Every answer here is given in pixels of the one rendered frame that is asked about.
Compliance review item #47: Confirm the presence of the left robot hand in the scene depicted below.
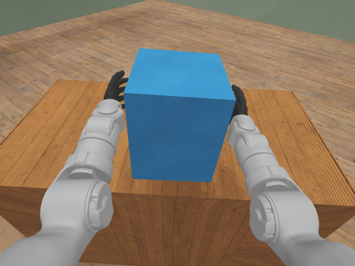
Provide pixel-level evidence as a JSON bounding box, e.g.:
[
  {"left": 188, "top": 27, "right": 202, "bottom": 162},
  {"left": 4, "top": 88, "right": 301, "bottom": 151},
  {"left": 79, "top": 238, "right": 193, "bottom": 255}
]
[{"left": 103, "top": 70, "right": 129, "bottom": 109}]

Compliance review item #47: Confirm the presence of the right robot forearm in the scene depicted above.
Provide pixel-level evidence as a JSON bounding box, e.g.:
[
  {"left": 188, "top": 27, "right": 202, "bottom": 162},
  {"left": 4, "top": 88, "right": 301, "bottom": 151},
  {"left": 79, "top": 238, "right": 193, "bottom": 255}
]
[{"left": 227, "top": 115, "right": 319, "bottom": 230}]

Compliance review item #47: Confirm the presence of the left robot upper arm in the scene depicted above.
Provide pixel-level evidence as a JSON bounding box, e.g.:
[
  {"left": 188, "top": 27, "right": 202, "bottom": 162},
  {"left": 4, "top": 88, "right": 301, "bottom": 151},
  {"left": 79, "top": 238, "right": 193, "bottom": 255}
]
[{"left": 0, "top": 179, "right": 113, "bottom": 266}]

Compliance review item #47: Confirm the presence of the left robot forearm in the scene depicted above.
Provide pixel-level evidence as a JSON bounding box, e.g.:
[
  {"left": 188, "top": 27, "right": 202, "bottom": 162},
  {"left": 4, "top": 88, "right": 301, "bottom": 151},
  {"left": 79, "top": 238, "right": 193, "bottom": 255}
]
[{"left": 40, "top": 99, "right": 124, "bottom": 223}]

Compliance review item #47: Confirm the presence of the carton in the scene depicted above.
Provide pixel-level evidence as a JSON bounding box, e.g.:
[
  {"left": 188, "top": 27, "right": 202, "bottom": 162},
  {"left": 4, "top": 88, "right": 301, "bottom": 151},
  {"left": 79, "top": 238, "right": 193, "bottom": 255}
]
[{"left": 124, "top": 48, "right": 236, "bottom": 182}]

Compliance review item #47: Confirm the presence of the right robot upper arm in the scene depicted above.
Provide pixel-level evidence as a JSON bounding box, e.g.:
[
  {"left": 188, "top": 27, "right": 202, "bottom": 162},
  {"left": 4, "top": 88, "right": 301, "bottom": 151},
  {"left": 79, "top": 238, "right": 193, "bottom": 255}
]
[{"left": 250, "top": 191, "right": 355, "bottom": 266}]

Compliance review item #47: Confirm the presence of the right robot hand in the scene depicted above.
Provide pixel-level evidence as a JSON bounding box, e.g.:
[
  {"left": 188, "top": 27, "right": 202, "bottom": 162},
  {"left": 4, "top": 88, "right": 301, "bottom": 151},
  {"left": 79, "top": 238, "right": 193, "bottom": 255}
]
[{"left": 229, "top": 84, "right": 248, "bottom": 124}]

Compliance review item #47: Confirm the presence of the pedestal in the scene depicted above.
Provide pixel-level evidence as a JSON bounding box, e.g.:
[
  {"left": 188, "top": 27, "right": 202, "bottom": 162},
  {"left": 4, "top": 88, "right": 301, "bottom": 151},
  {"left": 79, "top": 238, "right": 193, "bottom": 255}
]
[{"left": 0, "top": 79, "right": 355, "bottom": 266}]

